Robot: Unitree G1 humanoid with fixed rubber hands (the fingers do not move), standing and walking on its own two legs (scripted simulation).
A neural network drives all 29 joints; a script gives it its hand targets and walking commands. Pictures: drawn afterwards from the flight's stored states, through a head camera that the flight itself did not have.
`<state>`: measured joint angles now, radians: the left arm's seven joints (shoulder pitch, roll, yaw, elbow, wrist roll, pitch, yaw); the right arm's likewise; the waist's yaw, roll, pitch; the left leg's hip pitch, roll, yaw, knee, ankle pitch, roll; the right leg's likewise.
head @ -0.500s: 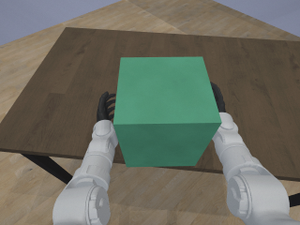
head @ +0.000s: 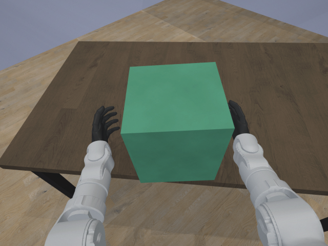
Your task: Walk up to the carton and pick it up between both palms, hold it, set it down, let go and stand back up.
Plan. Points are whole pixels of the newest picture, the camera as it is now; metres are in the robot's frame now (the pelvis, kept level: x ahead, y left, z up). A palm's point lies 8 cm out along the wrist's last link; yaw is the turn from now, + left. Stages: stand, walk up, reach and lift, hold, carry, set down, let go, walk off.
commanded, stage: set down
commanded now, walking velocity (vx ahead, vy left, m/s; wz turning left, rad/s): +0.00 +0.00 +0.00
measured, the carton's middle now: (175, 127) +0.43 +0.03 +0.04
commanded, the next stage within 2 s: none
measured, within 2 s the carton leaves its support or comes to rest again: neither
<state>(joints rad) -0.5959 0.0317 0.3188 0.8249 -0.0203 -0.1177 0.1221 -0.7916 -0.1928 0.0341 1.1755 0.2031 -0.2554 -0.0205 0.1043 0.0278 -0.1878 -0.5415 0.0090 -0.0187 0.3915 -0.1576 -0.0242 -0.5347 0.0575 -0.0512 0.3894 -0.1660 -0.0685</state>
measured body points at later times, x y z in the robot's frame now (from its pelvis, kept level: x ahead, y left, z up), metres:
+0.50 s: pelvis -0.03 +0.00 +0.00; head -0.02 +0.00 +0.45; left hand +0.31 +0.23 +0.05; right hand +0.35 -0.18 +0.03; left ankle +0.00 +0.13 -0.74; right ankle -0.01 -0.07 -0.74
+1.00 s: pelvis -0.03 +0.00 +0.00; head -0.05 +0.01 +0.45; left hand +0.25 +0.23 +0.05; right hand +0.27 -0.21 +0.03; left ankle +0.00 +0.13 -0.74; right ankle -0.01 -0.07 -0.74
